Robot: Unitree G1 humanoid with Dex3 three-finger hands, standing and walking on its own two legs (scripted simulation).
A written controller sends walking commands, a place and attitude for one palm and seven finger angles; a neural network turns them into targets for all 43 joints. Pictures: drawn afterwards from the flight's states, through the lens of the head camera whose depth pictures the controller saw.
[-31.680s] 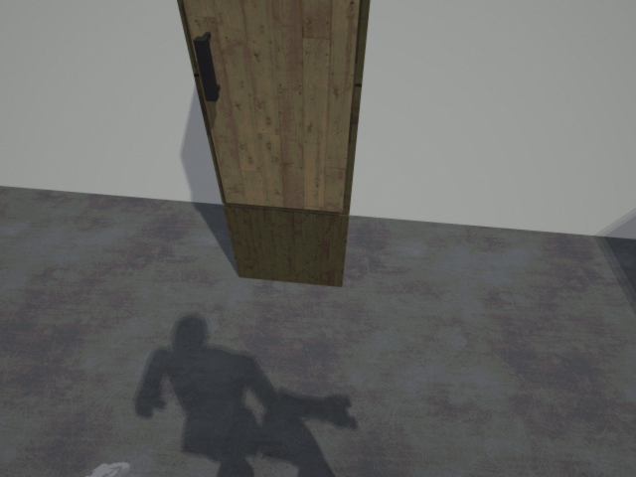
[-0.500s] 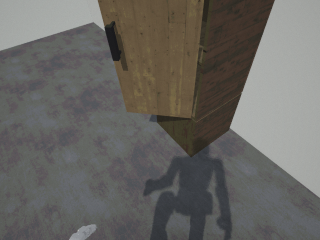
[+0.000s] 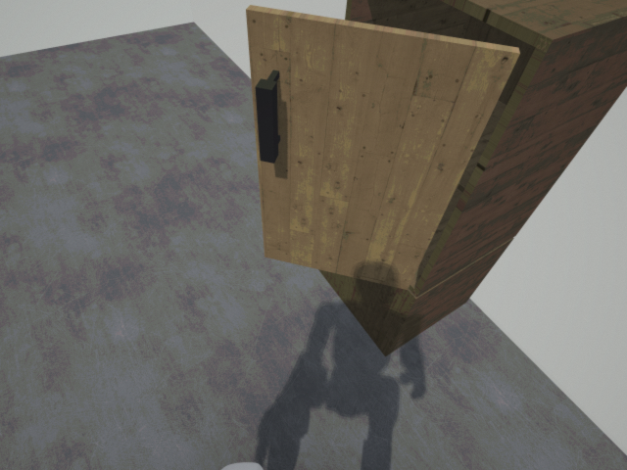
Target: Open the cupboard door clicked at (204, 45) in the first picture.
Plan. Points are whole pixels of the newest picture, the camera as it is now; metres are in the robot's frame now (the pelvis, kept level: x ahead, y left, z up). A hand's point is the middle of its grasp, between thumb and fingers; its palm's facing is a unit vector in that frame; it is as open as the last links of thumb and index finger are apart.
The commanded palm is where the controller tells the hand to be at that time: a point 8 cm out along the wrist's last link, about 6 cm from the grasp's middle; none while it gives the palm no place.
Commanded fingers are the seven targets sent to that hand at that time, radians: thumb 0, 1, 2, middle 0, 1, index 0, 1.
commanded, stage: come to a stop and stand still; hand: left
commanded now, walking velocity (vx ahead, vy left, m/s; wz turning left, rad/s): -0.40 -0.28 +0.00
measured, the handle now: (271, 117) +0.61 +0.15 +0.11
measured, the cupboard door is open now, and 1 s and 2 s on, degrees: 44 44 44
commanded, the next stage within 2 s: look again from close up in 0.78 s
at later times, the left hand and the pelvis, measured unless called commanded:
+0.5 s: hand out of the picture +0.07 +0.17 -0.16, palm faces -0.03 -0.97 -0.25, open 7.4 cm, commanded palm none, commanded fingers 0.00 0.90 0.90 -0.20 -0.30 -0.20 -0.30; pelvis -0.01 -0.03 +0.00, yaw -2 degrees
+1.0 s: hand out of the picture +0.01 +0.14 -0.16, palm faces -0.03 -0.97 -0.26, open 7.4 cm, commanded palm none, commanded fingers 0.00 0.90 0.90 -0.20 -0.30 -0.20 -0.30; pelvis +0.00 -0.04 +0.01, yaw -2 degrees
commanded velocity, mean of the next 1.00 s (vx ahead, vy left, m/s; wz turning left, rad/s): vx -0.04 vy -0.04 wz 0.00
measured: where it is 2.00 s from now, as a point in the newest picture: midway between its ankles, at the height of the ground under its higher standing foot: outside the picture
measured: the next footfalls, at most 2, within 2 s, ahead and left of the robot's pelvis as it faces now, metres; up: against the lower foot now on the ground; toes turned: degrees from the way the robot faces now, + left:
right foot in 0.40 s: +0.01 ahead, -0.18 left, +0.00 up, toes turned -4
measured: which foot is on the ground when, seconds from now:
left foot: down 0.00-1.00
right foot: up 0.00-0.38, down 0.40-1.00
